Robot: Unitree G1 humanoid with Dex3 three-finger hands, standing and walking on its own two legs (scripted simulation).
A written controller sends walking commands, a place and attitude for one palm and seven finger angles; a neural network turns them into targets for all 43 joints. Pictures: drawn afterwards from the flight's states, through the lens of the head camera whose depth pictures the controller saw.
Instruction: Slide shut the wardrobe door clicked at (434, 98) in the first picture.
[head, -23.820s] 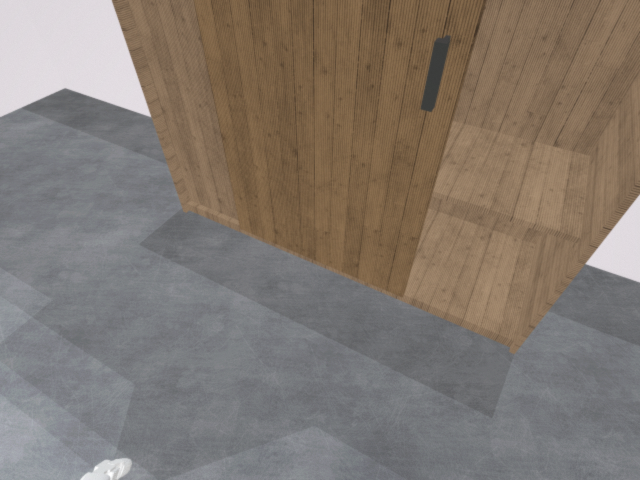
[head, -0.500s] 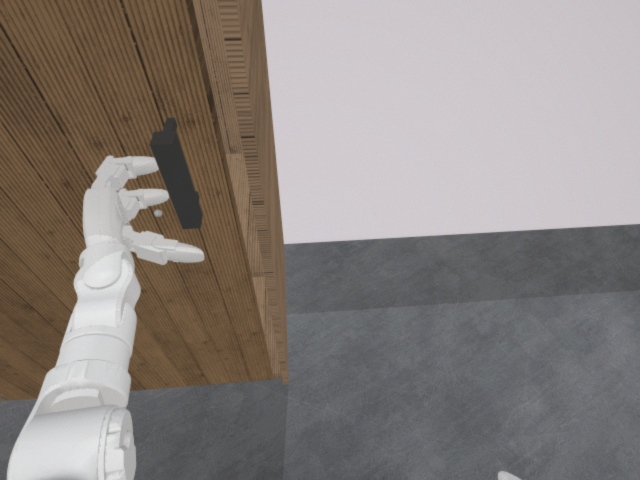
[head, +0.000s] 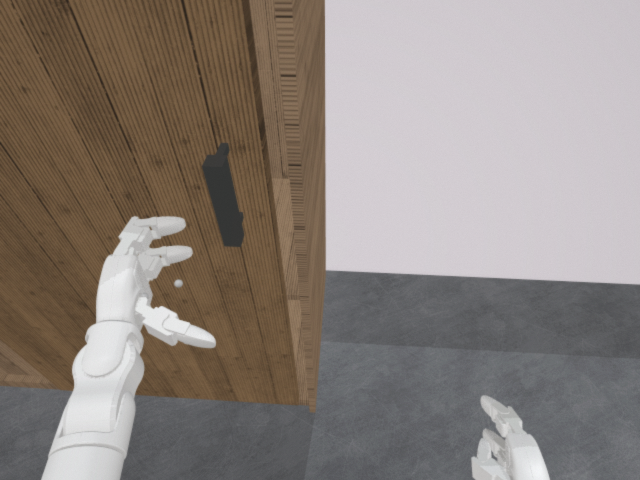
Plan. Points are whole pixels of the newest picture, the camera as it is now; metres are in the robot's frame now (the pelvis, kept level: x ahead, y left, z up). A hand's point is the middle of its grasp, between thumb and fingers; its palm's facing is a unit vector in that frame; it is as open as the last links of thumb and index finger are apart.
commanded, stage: slip the hand off the handle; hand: left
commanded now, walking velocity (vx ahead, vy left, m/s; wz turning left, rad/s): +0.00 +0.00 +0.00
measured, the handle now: (228, 195) +0.45 +0.18 +0.13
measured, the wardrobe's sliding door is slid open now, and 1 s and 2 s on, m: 0.03 0.03 0.03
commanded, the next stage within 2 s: draw the hand back to the body in 0.28 s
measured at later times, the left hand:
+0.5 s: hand (174, 298) +0.28 +0.20 +0.11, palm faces +0.11 -0.99 +0.00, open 14.7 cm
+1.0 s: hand (106, 322) +0.22 +0.24 +0.15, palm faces +0.29 -0.94 -0.16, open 14.3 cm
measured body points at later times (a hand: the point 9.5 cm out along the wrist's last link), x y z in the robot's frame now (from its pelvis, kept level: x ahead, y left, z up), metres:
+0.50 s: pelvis +0.00 +0.00 +0.00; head -0.01 -0.01 +0.45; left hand +0.27 +0.26 +0.11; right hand +0.17 -0.23 -0.09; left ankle -0.02 +0.11 -0.73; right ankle +0.02 -0.09 -0.73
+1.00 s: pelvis -0.02 +0.00 +0.01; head -0.05 -0.01 +0.46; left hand +0.20 +0.29 +0.16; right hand +0.19 -0.21 -0.05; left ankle -0.02 +0.11 -0.73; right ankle +0.02 -0.09 -0.73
